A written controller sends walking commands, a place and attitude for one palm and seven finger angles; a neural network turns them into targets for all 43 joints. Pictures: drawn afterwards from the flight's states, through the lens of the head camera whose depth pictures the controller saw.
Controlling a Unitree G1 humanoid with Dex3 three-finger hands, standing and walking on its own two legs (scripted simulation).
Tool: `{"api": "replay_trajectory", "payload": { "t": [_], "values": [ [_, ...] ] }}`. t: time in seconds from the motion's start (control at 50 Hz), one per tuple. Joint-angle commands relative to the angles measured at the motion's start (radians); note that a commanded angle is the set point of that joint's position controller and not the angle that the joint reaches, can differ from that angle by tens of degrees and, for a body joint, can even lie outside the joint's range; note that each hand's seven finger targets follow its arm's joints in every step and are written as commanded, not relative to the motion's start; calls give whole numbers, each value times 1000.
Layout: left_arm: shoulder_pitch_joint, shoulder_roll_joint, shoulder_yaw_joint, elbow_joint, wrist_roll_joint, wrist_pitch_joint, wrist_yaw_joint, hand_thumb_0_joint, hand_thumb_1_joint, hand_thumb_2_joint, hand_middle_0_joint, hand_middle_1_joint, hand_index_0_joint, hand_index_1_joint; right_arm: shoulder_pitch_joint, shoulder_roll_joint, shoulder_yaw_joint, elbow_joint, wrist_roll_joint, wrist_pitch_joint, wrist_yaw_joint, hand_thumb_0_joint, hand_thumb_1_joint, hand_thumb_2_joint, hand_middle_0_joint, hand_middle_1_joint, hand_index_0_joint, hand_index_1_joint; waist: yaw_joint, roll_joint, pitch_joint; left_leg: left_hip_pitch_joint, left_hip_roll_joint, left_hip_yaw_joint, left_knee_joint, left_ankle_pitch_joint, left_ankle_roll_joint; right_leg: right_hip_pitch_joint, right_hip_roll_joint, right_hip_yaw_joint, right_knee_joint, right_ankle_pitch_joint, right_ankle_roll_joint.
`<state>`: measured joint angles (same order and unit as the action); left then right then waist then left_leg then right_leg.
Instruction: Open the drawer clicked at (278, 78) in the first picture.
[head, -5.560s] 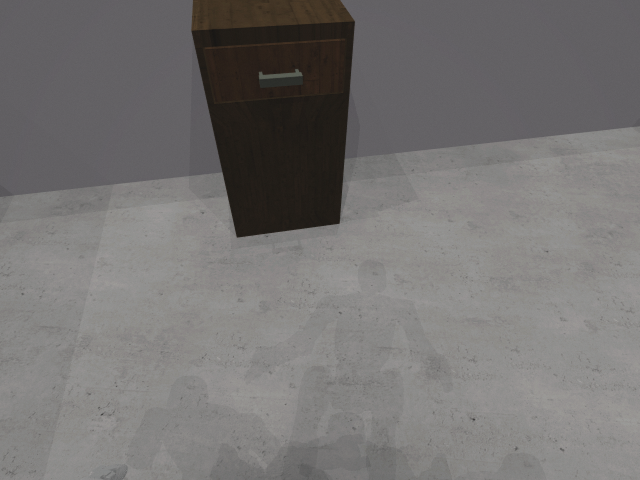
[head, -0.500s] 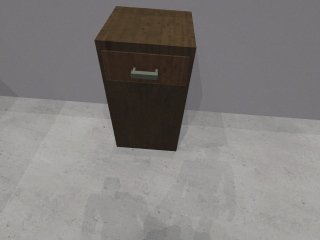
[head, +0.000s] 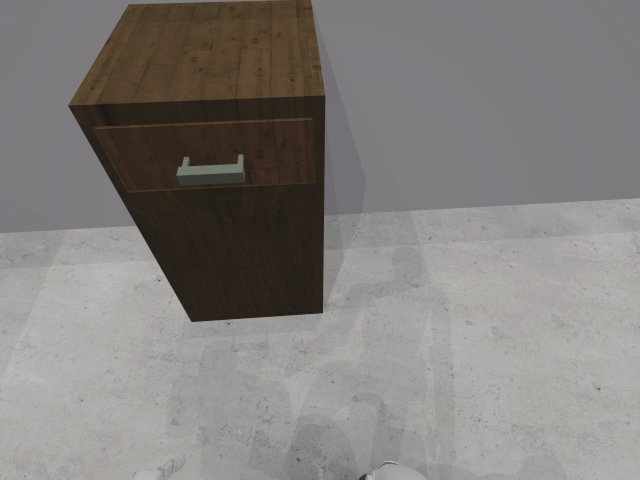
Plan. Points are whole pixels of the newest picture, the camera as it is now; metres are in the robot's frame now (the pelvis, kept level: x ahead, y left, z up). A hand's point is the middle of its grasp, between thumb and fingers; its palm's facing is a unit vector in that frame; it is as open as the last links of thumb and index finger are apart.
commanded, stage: take the last steps up to it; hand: left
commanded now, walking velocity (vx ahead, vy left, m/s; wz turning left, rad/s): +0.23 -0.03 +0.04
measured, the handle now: (212, 167) +0.67 +0.23 -0.04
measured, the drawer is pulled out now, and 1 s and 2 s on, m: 0.00 0.00 0.00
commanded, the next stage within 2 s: come to a stop and stand still in 0.22 s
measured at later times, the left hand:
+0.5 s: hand out of the picture +0.11 +0.18 -0.17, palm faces +0.08 -0.99 -0.13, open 7.3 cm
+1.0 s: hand (234, 455) +0.18 +0.13 -0.12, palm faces +0.03 -0.96 -0.27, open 7.3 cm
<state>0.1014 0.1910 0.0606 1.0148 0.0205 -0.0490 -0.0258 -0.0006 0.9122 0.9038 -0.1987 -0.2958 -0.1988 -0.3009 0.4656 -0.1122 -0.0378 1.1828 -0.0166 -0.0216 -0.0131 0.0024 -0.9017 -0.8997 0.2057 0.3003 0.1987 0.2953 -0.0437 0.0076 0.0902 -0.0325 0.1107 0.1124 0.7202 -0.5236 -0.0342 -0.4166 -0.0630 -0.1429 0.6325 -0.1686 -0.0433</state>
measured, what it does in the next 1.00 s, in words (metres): walks ahead: left foot, then right foot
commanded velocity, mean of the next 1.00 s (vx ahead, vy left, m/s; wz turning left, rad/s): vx -0.01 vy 0.04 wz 0.01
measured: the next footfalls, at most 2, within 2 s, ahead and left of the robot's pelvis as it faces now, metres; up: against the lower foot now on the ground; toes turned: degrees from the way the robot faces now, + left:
left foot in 0.36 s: +0.22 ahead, +0.11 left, +0.00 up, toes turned +9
right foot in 0.80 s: +0.17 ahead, -0.17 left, +0.00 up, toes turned -4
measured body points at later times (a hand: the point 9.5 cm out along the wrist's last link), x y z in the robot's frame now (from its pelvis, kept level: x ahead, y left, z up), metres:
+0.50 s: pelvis +0.15 +0.02 +0.02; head +0.16 +0.04 +0.47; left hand +0.11 +0.23 -0.15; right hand +0.24 -0.20 -0.12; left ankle +0.18 +0.11 -0.71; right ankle +0.10 -0.11 -0.69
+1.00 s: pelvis +0.13 -0.06 +0.03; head +0.14 -0.10 +0.48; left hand +0.17 +0.18 -0.10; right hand +0.15 -0.30 -0.14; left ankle +0.11 +0.09 -0.65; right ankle +0.13 -0.16 -0.71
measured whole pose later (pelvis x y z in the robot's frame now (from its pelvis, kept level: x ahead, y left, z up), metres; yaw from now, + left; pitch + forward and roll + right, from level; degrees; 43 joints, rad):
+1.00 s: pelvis +0.13 -0.06 +0.03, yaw -1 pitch -1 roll +3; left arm 0.24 0.14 0.03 1.01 0.02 0.02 0.02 0.00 0.92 0.90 -0.20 -0.30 -0.20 -0.30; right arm 0.25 -0.23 -0.06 1.05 -0.02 0.07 0.01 0.00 -0.91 -0.90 0.20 0.30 0.19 0.29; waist 0.01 0.04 0.02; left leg -0.39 0.02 0.02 0.91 -0.34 -0.03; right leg -0.22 -0.07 -0.05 0.48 -0.25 -0.02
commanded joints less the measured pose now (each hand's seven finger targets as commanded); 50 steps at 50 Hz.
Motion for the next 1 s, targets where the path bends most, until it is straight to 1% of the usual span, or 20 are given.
{"api": "replay_trajectory", "payload": {
  "t": [0.0,0.02,0.06,0.1,0.22,0.3,0.32,0.36,0.38,0.48,0.54,0.62,0.7,0.74,0.76,0.78,0.8,0.82,0.88,0.98],
  "values": [
    [291,216,44,49,-9,-2,33,0,900,900,-200,-300,-200,-300,-104,-102,-29,-138,13,-28,-1,0,-900,-900,200,300,200,300,136,-152,-147,-567,-5,-119,672,40,58,410,-370,556,-398,-182,-185],
    [204,158,30,25,-9,-1,41,0,900,900,-200,-300,-200,-300,-131,-105,-31,-139,2,-21,4,0,-900,-900,200,300,200,300,100,-64,-70,-537,40,-129,625,115,58,272,-333,450,-415,-237,-159],
    [125,85,2,8,0,-11,45,0,900,900,-200,-300,-200,-300,-80,-72,-21,-119,-10,1,9,0,-900,-900,200,300,200,300,29,-88,-35,-438,49,-102,500,182,38,101,-256,267,-447,-123,-106],
    [123,72,-6,13,2,-14,43,0,900,900,-200,-300,-200,-300,-44,-62,-16,-110,-12,15,11,0,-900,-900,200,300,200,300,2,-130,-44,-394,38,-69,373,194,19,76,-214,173,-448,-34,-96],
    [199,98,0,45,4,-14,37,0,900,900,-200,-300,-200,-300,-189,-62,-9,-167,-6,0,24,0,-900,-900,200,300,200,300,47,-104,-39,-361,3,-19,39,215,11,174,-207,182,-428,10,-126],
    [208,98,-1,61,-6,-2,37,0,900,900,-200,-300,-200,-300,-180,-87,-3,-154,-6,-19,18,0,-900,-900,200,300,200,300,25,-84,-33,-161,-31,17,-189,332,11,133,-164,140,-332,-29,-76],
    [211,67,-9,62,-7,7,37,0,900,900,-200,-300,-200,-300,-144,-107,-2,-138,-4,-23,13,0,-900,-900,200,300,200,300,10,2,-43,-58,-16,-28,-256,395,18,75,-116,119,-248,-41,-49],
    [259,-5,-30,56,-14,18,44,0,900,900,-200,-300,-200,-300,-106,-208,-7,-133,-8,-20,-7,0,-900,-900,200,300,200,300,23,223,-67,-45,238,-288,-377,694,135,55,0,25,-68,-210,45],
    [259,6,-36,70,-13,31,53,0,900,900,-200,-300,-200,-300,-143,-197,-1,-128,-6,-16,-21,0,-900,-900,200,300,200,300,26,262,-83,-75,254,-320,-434,802,168,94,6,51,24,-331,63],
    [263,51,-18,67,-6,70,61,0,900,900,-200,-300,-200,-300,-211,-216,-24,-147,8,11,-50,0,-900,-900,200,300,200,300,36,123,-142,27,264,-191,-355,1230,220,21,-19,123,233,-330,75],
    [236,45,2,25,-1,90,59,0,900,900,-200,-300,-200,-300,-230,-232,-44,-170,3,29,-50,0,-900,-900,200,300,200,300,31,68,-165,11,267,-150,-350,1142,231,-36,1,145,389,-313,80],
    [221,34,13,-10,-3,103,55,0,900,900,-200,-300,-200,-300,-289,-218,-46,-196,-1,35,-36,0,-900,-900,200,300,200,300,46,134,-167,-94,229,-98,-365,895,209,-3,4,139,378,-272,81],
    [223,16,2,-21,-6,85,55,0,900,900,-200,-300,-200,-300,-318,-215,-50,-202,-9,42,-15,0,-900,-900,200,300,200,300,54,224,-140,-181,191,-116,-382,569,180,127,5,84,113,-247,64],
    [287,29,-3,7,-2,67,57,0,900,900,-200,-300,-200,-300,-314,-197,-44,-196,-2,45,-5,0,-900,-900,200,300,200,300,90,141,-138,-255,125,-91,-319,337,120,260,12,61,-129,-76,71],
    [283,77,-3,7,7,56,60,0,900,900,-200,-300,-200,-300,-287,-152,-37,-194,8,45,2,0,-900,-900,200,300,200,300,85,0,-117,-293,42,-44,-221,207,65,278,-45,135,-265,-31,65],
    [224,161,1,-15,12,43,62,0,900,900,-200,-300,-200,-300,-265,-92,-25,-213,15,52,9,0,-900,-900,200,300,200,300,54,-220,-73,-370,-50,-5,-105,65,12,208,-239,392,-387,-99,-5],
    [199,216,8,-45,8,51,58,0,900,900,-200,-300,-200,-300,-293,-120,-26,-235,8,64,16,0,-900,-900,200,300,200,300,78,-195,-42,-344,-56,-66,-10,1,18,83,-332,453,-461,-222,-71],
    [180,225,20,-48,12,51,62,0,900,900,-200,-300,-200,-300,-333,-133,-31,-249,1,78,16,0,-900,-900,200,300,200,300,84,-258,-13,-377,-63,-91,75,13,20,51,-332,522,-492,-237,-90],
    [93,178,14,-66,5,47,60,0,900,900,-200,-300,-200,-300,-234,-168,-39,-194,-2,71,21,0,-900,-900,200,300,200,300,43,-189,4,-418,-64,-133,214,154,22,121,-252,365,-431,-132,-76],
    [166,164,26,-59,5,43,66,0,900,900,-200,-300,-200,-300,-220,-165,-36,-206,-4,67,18,0,-900,-900,200,300,200,300,82,-159,-45,-451,-72,-126,221,176,-5,261,-264,309,-375,70,-97]
  ]
}}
